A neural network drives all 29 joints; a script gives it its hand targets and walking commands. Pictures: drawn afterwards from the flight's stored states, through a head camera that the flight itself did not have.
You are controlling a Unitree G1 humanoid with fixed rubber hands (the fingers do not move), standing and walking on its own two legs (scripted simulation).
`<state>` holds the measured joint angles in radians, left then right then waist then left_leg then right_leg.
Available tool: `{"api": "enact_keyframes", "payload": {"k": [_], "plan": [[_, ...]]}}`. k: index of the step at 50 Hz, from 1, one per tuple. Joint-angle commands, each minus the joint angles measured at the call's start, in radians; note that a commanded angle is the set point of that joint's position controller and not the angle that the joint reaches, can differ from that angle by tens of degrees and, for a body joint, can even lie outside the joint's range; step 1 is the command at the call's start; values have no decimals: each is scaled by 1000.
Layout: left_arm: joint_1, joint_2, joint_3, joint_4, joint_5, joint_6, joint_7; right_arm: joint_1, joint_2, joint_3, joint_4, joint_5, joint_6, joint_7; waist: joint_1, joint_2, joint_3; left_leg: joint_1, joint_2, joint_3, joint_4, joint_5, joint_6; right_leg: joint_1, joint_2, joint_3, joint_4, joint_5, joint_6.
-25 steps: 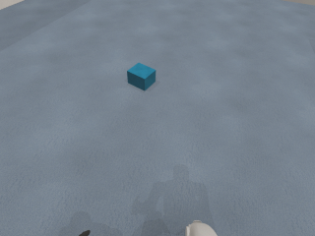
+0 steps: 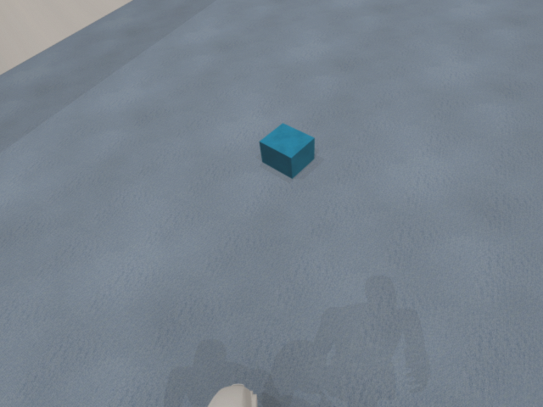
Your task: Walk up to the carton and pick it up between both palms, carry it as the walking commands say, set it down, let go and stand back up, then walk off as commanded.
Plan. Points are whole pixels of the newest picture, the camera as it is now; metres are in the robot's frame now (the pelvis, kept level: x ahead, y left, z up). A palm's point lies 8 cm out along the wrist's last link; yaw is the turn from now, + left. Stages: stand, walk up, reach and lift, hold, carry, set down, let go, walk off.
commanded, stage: walk up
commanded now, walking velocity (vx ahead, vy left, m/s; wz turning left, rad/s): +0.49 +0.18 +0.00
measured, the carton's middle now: (287, 150) +1.43 +0.09 -0.71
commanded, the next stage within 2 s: none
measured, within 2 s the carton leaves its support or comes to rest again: neither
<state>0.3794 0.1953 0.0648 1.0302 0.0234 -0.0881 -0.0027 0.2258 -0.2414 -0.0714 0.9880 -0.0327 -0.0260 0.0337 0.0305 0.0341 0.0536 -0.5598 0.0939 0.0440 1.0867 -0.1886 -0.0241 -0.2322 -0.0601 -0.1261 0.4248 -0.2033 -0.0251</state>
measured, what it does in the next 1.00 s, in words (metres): walks ahead: left foot, then right foot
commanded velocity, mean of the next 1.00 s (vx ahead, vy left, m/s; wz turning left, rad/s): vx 0.50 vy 0.02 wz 0.01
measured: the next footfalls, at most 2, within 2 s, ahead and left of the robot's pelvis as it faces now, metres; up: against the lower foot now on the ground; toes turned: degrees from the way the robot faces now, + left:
left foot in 0.30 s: +0.29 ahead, +0.20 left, +0.00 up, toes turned +7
right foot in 0.80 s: +0.55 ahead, -0.09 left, +0.00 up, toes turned -9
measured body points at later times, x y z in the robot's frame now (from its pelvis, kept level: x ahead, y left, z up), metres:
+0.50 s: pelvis +0.24 +0.09 +0.00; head +0.27 +0.12 +0.45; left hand +0.29 +0.34 -0.16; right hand +0.25 -0.17 -0.13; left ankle +0.25 +0.19 -0.75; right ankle +0.21 -0.06 -0.65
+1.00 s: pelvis +0.49 +0.02 +0.00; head +0.51 -0.02 +0.45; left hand +0.51 +0.28 -0.13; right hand +0.50 -0.23 -0.17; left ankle +0.45 +0.19 -0.65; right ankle +0.51 -0.08 -0.75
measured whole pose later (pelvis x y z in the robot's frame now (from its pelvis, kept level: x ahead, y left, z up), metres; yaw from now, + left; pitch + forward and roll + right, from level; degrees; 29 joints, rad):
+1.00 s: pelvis +0.49 +0.02 +0.00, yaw +0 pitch +0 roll +2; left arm 0.30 0.19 0.05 1.02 0.02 -0.08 0.00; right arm 0.28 -0.23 -0.07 1.04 -0.03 -0.04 0.03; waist 0.00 0.04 0.04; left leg -0.48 0.10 0.04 1.13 -0.22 -0.02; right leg -0.24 -0.08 -0.14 0.45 -0.21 -0.02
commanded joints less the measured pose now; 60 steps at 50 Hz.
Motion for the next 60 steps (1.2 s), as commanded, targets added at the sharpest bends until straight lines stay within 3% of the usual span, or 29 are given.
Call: {"api": "enact_keyframes", "payload": {"k": [1,8,11,12,13,14,15,16,17,18,19,21,23,26,34,35,36,37,39,40,41,42,43,45,46,48,51,55,60], "plan": [[67,106,20,-32,2,-16,6,17,-2,11,-41,-4,21,23,-14,-190,28,-67,38,-21,-106,84,-18,14,-253,211,-256,96,-79],[150,132,37,-23,5,-7,21,-213,4,19,-135,1,11,44,43,-210,88,-14,21,27,-445,171,-20,100,-247,142,-299,59,-52],[141,113,27,2,3,5,7,-240,16,27,-157,-5,-6,31,38,-293,65,173,-19,93,-527,70,-7,72,-192,59,-272,21,-56],[151,114,25,8,0,9,11,-207,0,21,-143,-10,-13,23,30,-248,62,234,-25,102,-549,52,-8,61,-206,73,-238,22,-53],[145,124,22,8,-2,13,14,-146,-18,13,-120,-12,-21,13,3,-178,43,320,-33,119,-600,38,-7,46,-205,63,-153,57,-47],[139,127,17,4,-3,15,13,-29,-48,0,-73,-14,-32,0,-43,-88,-15,459,-52,142,-646,6,0,18,-165,30,21,143,-36],[131,98,4,-12,3,12,10,142,-112,-21,-24,-16,-45,-15,-108,33,-137,690,57,1,-641,-75,41,-122,-120,19,298,53,-9],[148,19,-12,-55,-3,8,7,293,-242,-46,-2,-14,-48,-29,-153,295,-272,886,365,-426,-765,-190,156,-375,-3,-4,652,-375,24],[126,60,11,-28,4,14,6,335,-270,-54,15,10,-43,-30,-162,159,-293,816,462,-673,-871,-187,205,-457,3,146,824,-354,18],[82,58,11,-25,2,16,1,234,-223,-40,4,12,-49,-29,-117,74,-202,708,430,-582,-858,-157,190,-480,-46,177,883,-250,17],[52,35,4,-13,5,12,-5,139,-158,-22,-8,5,-60,-26,-82,55,-112,579,361,-446,-852,-81,164,-451,-76,169,858,-144,12],[45,34,9,-3,7,26,-17,55,-53,7,-6,13,-74,-24,-25,108,-36,435,238,-253,-876,25,114,-376,-100,141,786,-50,25],[22,33,10,-12,14,50,-28,95,-39,14,13,16,-82,-23,-14,137,-30,411,194,-173,-881,134,104,-340,-89,112,735,-19,43],[-70,30,8,-38,12,73,-38,188,-57,18,46,12,-91,-29,-29,120,-4,451,204,-116,-893,231,117,-392,-79,87,638,37,60],[-363,24,-3,-152,-13,64,-58,285,-74,10,95,7,-87,-47,-96,125,84,503,212,-34,-943,187,121,-354,-54,38,234,128,50],[-371,25,-5,-157,-13,59,-55,286,-74,8,101,6,-85,-47,-94,138,78,504,203,-18,-936,168,116,-316,-47,30,199,115,43],[-369,29,-6,-173,-7,52,-56,284,-69,6,113,5,-78,-48,-75,191,57,477,155,16,-924,101,117,-228,-42,22,179,87,37],[-350,39,-1,-167,-5,47,-51,276,-76,3,121,10,-71,-47,-63,186,50,452,146,23,-890,98,124,-157,-22,-3,178,58,35],[-219,64,15,-121,2,32,-33,265,-92,-2,128,16,-60,-47,-1,61,-2,409,127,43,-689,220,108,30,22,-54,105,25,36],[-82,110,32,-67,10,18,-21,286,-74,3,127,15,-59,-46,42,-45,-82,337,84,73,-470,281,85,216,17,-32,70,-21,19],[82,210,50,-41,18,5,-10,313,-24,12,95,12,-63,-48,86,-241,-199,175,52,86,-156,0,43,389,-251,263,15,-85,-23],[164,329,70,-26,5,16,-7,362,21,8,85,26,-57,-43,98,-371,-299,-42,-76,18,75,-393,15,477,-501,749,-199,-200,-110],[110,315,76,-30,-14,29,3,303,-44,-20,86,14,-41,-35,60,-169,-228,-71,-18,-103,194,-321,18,377,-501,823,-237,-185,-105],[-58,168,27,-47,-2,14,10,224,18,0,76,6,-39,-19,-15,-111,-48,-41,53,-95,147,-103,11,145,-378,486,-193,-6,-65],[-74,117,12,-42,-5,8,9,209,32,4,72,5,-31,-14,-32,-139,-24,-3,61,-82,103,-55,7,74,-310,360,-200,34,-49],[-46,84,-1,-34,-6,-3,3,224,32,6,65,2,-6,-2,-42,-187,-23,33,43,-44,77,-4,2,38,-261,240,-205,115,-37],[39,101,1,-14,-1,-13,2,131,15,9,26,-3,20,11,-31,-190,10,-37,42,-17,7,62,-8,56,-255,182,-211,215,-47],[103,126,12,-15,3,-15,12,-46,-6,13,-44,-3,28,30,-1,-201,54,-97,48,4,-177,120,-25,85,-259,160,-260,131,-60],[133,149,24,-10,5,-8,21,-211,-2,16,-113,-2,14,48,29,-219,92,-5,38,47,-444,151,-21,115,-260,115,-292,93,-55]]}}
